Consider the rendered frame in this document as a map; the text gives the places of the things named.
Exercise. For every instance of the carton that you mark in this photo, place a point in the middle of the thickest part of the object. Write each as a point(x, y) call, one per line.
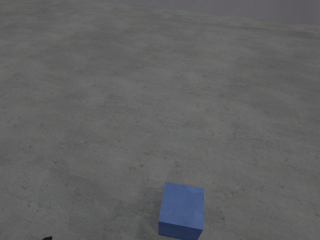
point(182, 212)

